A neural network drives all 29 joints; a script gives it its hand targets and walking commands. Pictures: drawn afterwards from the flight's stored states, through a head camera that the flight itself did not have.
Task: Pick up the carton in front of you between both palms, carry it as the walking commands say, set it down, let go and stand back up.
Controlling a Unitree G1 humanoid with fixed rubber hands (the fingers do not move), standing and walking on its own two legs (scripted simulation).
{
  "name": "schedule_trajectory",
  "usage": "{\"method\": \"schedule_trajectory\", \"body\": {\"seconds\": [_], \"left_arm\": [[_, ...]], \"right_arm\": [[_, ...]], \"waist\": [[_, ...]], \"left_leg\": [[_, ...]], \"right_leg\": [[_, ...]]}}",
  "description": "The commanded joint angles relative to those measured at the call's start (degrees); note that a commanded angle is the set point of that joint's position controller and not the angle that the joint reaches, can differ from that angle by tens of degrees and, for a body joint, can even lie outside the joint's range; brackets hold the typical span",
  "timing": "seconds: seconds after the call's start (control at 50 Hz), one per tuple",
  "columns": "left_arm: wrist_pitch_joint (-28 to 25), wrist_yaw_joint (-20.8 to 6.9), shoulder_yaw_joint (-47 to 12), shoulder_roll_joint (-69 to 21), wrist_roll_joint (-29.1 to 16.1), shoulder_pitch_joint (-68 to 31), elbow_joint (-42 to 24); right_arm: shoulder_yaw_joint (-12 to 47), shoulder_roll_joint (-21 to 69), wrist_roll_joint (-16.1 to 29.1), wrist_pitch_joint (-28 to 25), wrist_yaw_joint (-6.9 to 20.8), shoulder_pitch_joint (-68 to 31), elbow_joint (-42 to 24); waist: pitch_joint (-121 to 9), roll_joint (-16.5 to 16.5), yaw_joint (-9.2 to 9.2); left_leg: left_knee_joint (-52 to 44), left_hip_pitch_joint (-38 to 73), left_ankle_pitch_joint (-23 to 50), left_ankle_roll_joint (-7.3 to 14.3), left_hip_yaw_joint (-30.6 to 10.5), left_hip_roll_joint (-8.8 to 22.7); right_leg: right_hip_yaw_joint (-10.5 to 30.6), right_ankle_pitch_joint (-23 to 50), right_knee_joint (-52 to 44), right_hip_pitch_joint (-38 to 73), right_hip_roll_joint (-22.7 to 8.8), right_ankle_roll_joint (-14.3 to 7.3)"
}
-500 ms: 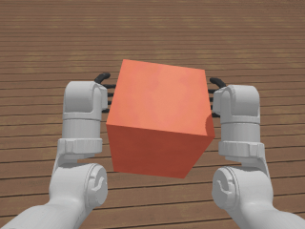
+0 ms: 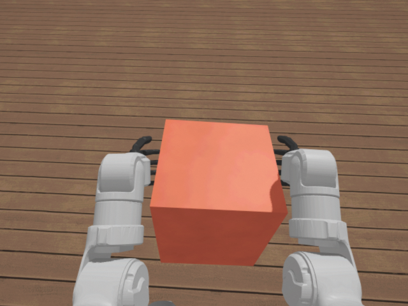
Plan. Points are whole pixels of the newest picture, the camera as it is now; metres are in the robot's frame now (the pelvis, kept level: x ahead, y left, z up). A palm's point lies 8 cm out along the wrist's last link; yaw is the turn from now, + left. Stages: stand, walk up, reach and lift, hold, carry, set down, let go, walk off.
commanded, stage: carry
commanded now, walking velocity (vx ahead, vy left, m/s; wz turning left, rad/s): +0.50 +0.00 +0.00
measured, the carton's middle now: (212, 196) +0.34 +0.01 +0.00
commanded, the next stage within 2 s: none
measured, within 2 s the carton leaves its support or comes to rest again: neither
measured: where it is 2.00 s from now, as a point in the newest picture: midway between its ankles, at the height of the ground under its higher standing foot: (213, 177)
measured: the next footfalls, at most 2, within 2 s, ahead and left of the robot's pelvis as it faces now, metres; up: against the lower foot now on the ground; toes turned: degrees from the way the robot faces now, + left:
left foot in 0.26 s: +0.34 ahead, +0.13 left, +0.00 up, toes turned +8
right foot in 0.70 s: +0.62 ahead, -0.11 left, +0.00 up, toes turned -13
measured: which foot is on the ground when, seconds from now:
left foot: up 0.00-0.24, down 0.26-0.74, up 0.76-1.00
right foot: down 0.00-0.26, up 0.28-0.68, down 0.70-1.00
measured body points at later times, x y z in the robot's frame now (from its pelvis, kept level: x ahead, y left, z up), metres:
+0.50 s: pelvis +0.31 +0.04 +0.00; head +0.29 +0.05 +0.45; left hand +0.61 +0.17 +0.08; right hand +0.59 -0.13 +0.08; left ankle +0.30 +0.12 -0.74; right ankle +0.35 -0.09 -0.70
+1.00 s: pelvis +0.62 -0.01 +0.01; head +0.62 -0.03 +0.46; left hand +0.90 +0.14 +0.08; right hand +0.92 -0.16 +0.08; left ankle +0.71 +0.13 -0.70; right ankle +0.58 -0.11 -0.74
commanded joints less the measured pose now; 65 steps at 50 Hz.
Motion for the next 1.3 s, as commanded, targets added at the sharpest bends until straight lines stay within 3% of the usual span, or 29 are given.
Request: {"method": "schedule_trajectory", "body": {"seconds": [0.0, 0.16, 0.22, 0.24, 0.26, 0.28, 0.3, 0.34, 0.36, 0.46, 0.58, 0.64, 0.68, 0.7, 0.72, 0.74, 0.76, 0.8, 0.84, 0.9, 1.06, 1.1, 1.12, 1.14, 1.16, 1.18, 1.2, 1.24, 1.28], "left_arm": [[-2.1, -17.7, -33.5, -68.7, -29.5, -41.7, -10.6], [-3.5, -18.4, -43.8, -64.8, -26.0, -19.0, -22.9], [-3.0, -18.5, -45.3, -62.9, -24.6, -8.6, -23.1], [-2.7, -18.7, -45.3, -61.7, -24.0, -5.6, -23.1], [-2.2, -18.9, -45.3, -60.5, -24.1, -4.6, -23.4], [-1.5, -19.1, -46.3, -60.0, -25.1, -7.4, -25.2], [-1.3, -19.3, -46.8, -59.6, -25.5, -8.1, -24.9], [-1.6, -19.5, -47.1, -60.3, -26.7, -9.9, -25.2], [-1.8, -19.5, -47.1, -60.9, -26.8, -9.8, -24.9], [-2.7, -18.5, -47.2, -62.7, -26.0, -8.2, -23.5], [-2.4, -18.2, -47.0, -61.1, -25.7, -7.1, -23.2], [-2.0, -18.5, -46.4, -59.4, -25.6, -7.2, -21.8], [-1.9, -18.8, -45.7, -59.0, -25.5, -6.3, -20.2], [-2.2, -18.9, -45.0, -58.7, -24.9, -5.1, -18.6], [-2.8, -18.9, -44.3, -58.9, -24.3, -4.4, -16.8], [-3.3, -19.0, -44.4, -60.0, -24.8, -5.2, -17.5], [-3.4, -18.9, -44.9, -61.5, -25.7, -6.6, -19.8], [-4.2, -19.0, -45.7, -64.0, -27.2, -10.5, -23.7], [-4.8, -19.2, -46.7, -65.2, -28.5, -13.2, -26.2], [-4.5, -19.4, -46.7, -63.9, -29.3, -11.8, -27.3], [-2.6, -18.8, -46.0, -59.6, -26.9, -7.0, -25.9], [-2.2, -18.6, -46.0, -59.2, -26.4, -7.4, -24.5], [-2.0, -18.6, -46.0, -58.9, -26.0, -7.6, -23.9], [-1.9, -18.6, -45.9, -58.0, -25.8, -8.3, -23.4], [-1.1, -18.6, -46.9, -59.2, -26.7, -11.1, -24.0], [-1.1, -18.8, -46.9, -59.7, -26.9, -11.8, -23.5], [-1.6, -18.9, -47.0, -60.7, -27.3, -13.7, -23.8], [-2.6, -18.7, -47.3, -62.5, -28.1, -16.2, -25.8], [-3.4, -18.0, -47.8, -63.3, -28.1, -16.3, -28.0]], "right_arm": [[31.0, 71.3, 25.4, -3.5, 15.8, -33.0, -9.9], [44.3, 69.6, 24.3, -5.0, 15.8, -14.6, -25.7], [45.9, 65.6, 24.3, -3.8, 17.1, -6.5, -28.0], [45.9, 64.3, 24.0, -3.4, 17.7, -3.0, -28.2], [45.2, 63.4, 23.4, -2.9, 18.2, -0.1, -27.7], [45.0, 63.3, 22.9, -3.2, 18.6, -0.1, -25.3], [44.5, 63.5, 23.6, -3.0, 19.0, 1.3, -24.7], [44.9, 64.6, 24.8, -2.8, 19.6, -0.2, -25.1], [45.1, 65.2, 25.5, -2.8, 19.7, -1.7, -25.9], [45.7, 65.4, 27.2, -2.9, 20.6, -2.9, -25.7], [45.4, 63.1, 26.1, -2.8, 20.4, -0.9, -25.1], [44.9, 61.7, 25.2, -2.6, 20.2, -0.6, -23.2], [44.8, 61.4, 24.8, -2.3, 20.1, 0.0, -22.1], [44.8, 60.7, 25.0, -2.1, 20.1, -1.3, -22.5], [45.4, 62.0, 25.8, -1.6, 20.3, -3.7, -23.6], [45.8, 63.1, 26.2, -1.8, 20.5, -4.7, -23.2], [46.0, 64.6, 26.5, -2.3, 20.7, -3.8, -22.1], [45.8, 67.2, 26.9, -3.5, 20.6, -3.4, -22.7], [46.0, 68.0, 26.5, -4.2, 20.0, -3.5, -24.6], [46.4, 68.6, 25.8, -4.8, 18.9, -1.6, -26.0], [46.3, 64.8, 25.1, -2.9, 18.6, 1.5, -25.9], [45.6, 64.4, 25.4, -2.4, 19.2, 2.4, -23.6], [45.0, 64.0, 25.2, -2.3, 19.5, 3.0, -22.4], [44.2, 63.0, 24.9, -2.1, 19.8, 3.3, -21.7], [43.3, 62.7, 23.7, -2.5, 20.0, 2.5, -19.2], [42.8, 63.8, 24.2, -2.7, 20.1, 3.3, -18.6], [42.6, 65.2, 24.6, -3.0, 20.3, 2.1, -19.1], [42.4, 67.8, 25.2, -3.5, 20.5, 0.1, -21.1], [43.1, 69.7, 26.2, -4.1, 20.6, -2.0, -23.4]], "waist": [[-27.9, -7.2, -0.88], [-22.1, -9.7, -0.29], [-23.9, -7.1, -1.46], [-26.4, -5.2, -2.51], [-30.3, 3.6, -3.46], [-30.2, 16.7, -3.42], [-27.0, 14.8, -3.70], [-23.5, 4.4, -3.67], [-21.6, 1.8, -3.25], [-17.4, 7.2, -2.69], [-11.8, 7.1, -3.36], [-10.3, 7.9, -3.16], [-14.1, 5.1, -1.99], [-18.2, -0.6, -0.62], [-23.2, -15.7, 0.18], [-21.9, -18.2, -0.47], [-21.9, -12.8, -0.60], [-22.2, -3.2, -0.98], [-21.3, -4.9, -1.33], [-19.6, -7.7, -1.20], [-15.0, -9.2, -0.72], [-15.3, -5.9, -1.69], [-17.7, -4.0, -2.32], [-21.0, 3.0, -3.33], [-24.5, 17.5, -3.32], [-24.0, 17.4, -3.49], [-23.3, 13.7, -3.51], [-23.3, 5.9, -3.21], [-23.5, 7.1, -2.66]], "left_leg": [[-9.7, -5.9, 2.0, -1.0, 0.0, 1.8], [-32.6, 0.3, 18.2, 0.0, 7.0, -0.6], [-40.1, 18.5, 21.0, 1.6, 11.5, -2.5], [-38.1, 30.9, 17.9, 3.2, 7.8, 1.1], [-36.5, 42.3, 15.3, 6.2, -8.9, 13.0], [-39.1, 53.6, 16.7, 14.8, -28.8, 22.9], [-40.8, 52.2, 18.7, 16.4, -29.6, 23.3], [-41.6, 43.8, 23.3, 13.6, -21.0, 21.0], [-43.6, 38.1, 20.7, 11.6, -17.4, 20.1], [-51.0, 28.0, 6.2, 9.4, -5.3, 15.8], [-49.6, 27.7, 14.3, 6.7, 1.8, 13.0], [-44.5, 28.9, 18.0, 5.5, 3.2, 12.7], [-29.9, 23.4, 27.6, 3.3, 8.3, 9.5], [-17.3, 13.5, 23.8, 0.2, 10.0, 6.6], [0.2, -0.7, 10.4, -2.3, 8.7, 1.1], [8.9, -10.8, -6.7, -1.3, 3.2, -1.3], [14.0, -12.2, -7.2, 0.3, -0.8, 1.8], [10.6, -10.9, -1.2, 1.3, -3.2, 6.2], [1.2, -5.7, 2.8, 0.7, -1.5, 6.5], [-9.8, -4.0, 6.1, -0.3, 1.3, 6.0], [-31.9, 3.3, 17.5, 0.1, 7.9, 3.2], [-37.1, 13.0, 18.2, 0.5, 12.3, 0.3], [-36.0, 23.9, 19.2, 1.3, 11.4, 1.2], [-36.6, 33.5, 28.5, 2.9, -1.6, 11.9], [-37.2, 46.8, 37.4, 11.7, -20.1, 22.4], [-39.0, 47.1, 45.6, 14.6, -22.6, 24.4], [-38.4, 44.9, 52.7, 14.1, -17.9, 23.3], [-39.7, 39.7, 49.2, 9.9, -9.9, 20.7], [-41.4, 34.9, 45.4, 7.4, -3.0, 17.3]], "right_leg": [[16.2, 20.4, -7.6, 29.4, -15.6, -4.6], [4.4, 33.1, -4.7, 31.0, -11.2, -1.5], [-0.4, 36.8, 6.9, 23.7, -9.6, 1.3], [-1.1, 29.2, 14.1, 14.9, -8.7, 3.3], [-1.5, 10.5, 27.0, 3.1, -6.4, 5.1], [1.0, -14.1, 38.3, -17.4, 0.9, 6.6], [5.2, -19.8, 46.4, -25.2, 0.4, 5.5], [7.7, -15.9, 44.8, -25.2, -4.2, 4.4], [8.0, -13.4, 39.8, -22.5, -5.9, 4.5], [3.1, -4.5, 19.4, -15.1, -5.8, 6.5], [-2.5, 7.6, 7.0, -10.7, -4.3, 6.2], [-5.1, 4.8, 3.7, -6.5, -3.2, 5.1], [-7.7, -0.6, 2.5, 9.0, -0.9, 3.6], [4.2, -7.0, 0.0, 20.9, -7.8, 1.4], [28.4, -9.9, -6.0, 31.6, -20.7, -6.2], [36.3, 1.1, -9.0, 34.5, -23.9, -8.6], [31.0, 8.4, -6.9, 32.7, -23.1, -8.3], [22.7, 6.0, -7.6, 26.4, -21.2, -4.8], [14.8, -0.2, -11.1, 20.2, -18.9, -2.0], [9.8, -3.4, -14.3, 18.3, -17.7, -3.0], [0.9, 9.0, -9.3, 21.4, -14.6, 0.0], [-4.1, 16.5, 1.8, 18.9, -11.4, 2.6], [-5.7, 18.5, 9.9, 12.7, -9.6, 4.6], [-6.1, 4.3, 23.2, 4.2, -7.3, 7.2], [-3.8, -13.1, 35.8, -12.8, -0.9, 9.2], [0.8, -23.0, 43.2, -19.5, -0.8, 8.5], [3.9, -23.3, 44.7, -20.4, -2.2, 7.3], [6.6, -19.0, 34.5, -17.1, -5.8, 5.9], [4.4, -15.7, 21.8, -9.5, -4.5, 6.6]]}}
